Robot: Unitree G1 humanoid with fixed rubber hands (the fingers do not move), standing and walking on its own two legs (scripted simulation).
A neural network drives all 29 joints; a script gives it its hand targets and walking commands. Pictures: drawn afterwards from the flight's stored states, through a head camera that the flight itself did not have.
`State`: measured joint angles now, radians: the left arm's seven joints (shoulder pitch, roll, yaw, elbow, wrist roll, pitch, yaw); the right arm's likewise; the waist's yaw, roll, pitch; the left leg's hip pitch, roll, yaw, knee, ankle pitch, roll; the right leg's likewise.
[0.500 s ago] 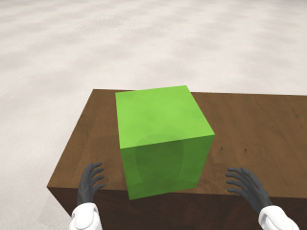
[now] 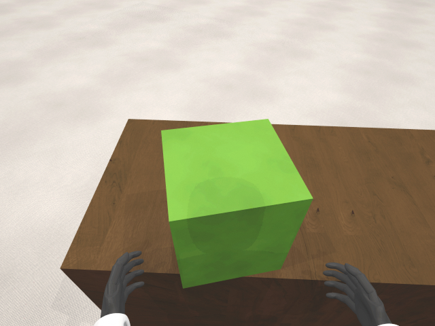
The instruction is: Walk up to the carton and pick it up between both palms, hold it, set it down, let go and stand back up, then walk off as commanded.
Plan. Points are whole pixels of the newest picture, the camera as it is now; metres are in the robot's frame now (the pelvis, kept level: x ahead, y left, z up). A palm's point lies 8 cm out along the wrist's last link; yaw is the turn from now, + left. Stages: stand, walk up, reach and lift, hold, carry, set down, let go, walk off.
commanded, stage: set down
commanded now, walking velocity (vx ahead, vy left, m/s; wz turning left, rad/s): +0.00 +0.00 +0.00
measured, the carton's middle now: (225, 204) +0.36 +0.01 +0.04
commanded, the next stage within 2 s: let go in 1.02 s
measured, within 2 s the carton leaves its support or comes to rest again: neither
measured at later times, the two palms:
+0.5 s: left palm (107, 323) +0.16 +0.21 -0.03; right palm out of the picture +0.17 -0.22 -0.04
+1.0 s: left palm out of the picture +0.16 +0.22 -0.06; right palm out of the picture +0.17 -0.22 -0.07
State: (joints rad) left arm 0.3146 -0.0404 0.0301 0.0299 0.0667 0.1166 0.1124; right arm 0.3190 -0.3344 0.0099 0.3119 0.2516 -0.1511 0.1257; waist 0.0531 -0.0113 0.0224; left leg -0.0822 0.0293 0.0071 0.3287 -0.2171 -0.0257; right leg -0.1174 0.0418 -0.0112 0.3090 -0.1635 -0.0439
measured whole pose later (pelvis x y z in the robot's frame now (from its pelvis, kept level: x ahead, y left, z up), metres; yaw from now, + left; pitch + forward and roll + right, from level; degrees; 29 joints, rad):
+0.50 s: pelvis +0.00 +0.00 +0.00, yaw +0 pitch -2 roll +0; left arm 0.31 0.05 0.03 0.15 0.07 0.15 0.06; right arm 0.32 -0.24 0.01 0.39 0.12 -0.12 0.06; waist 0.05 -0.01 0.03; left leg -0.08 0.03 0.01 0.33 -0.22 -0.02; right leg -0.12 0.04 -0.01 0.31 -0.16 -0.04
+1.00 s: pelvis +0.02 +0.01 +0.00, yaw +0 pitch -1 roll +0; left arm 0.31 0.11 0.03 0.28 0.07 0.12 -0.01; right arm 0.27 -0.22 0.01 0.61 0.07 -0.24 0.02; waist 0.05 -0.01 0.04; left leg -0.08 0.02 0.01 0.33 -0.24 -0.02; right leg -0.12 0.03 -0.01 0.31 -0.19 -0.03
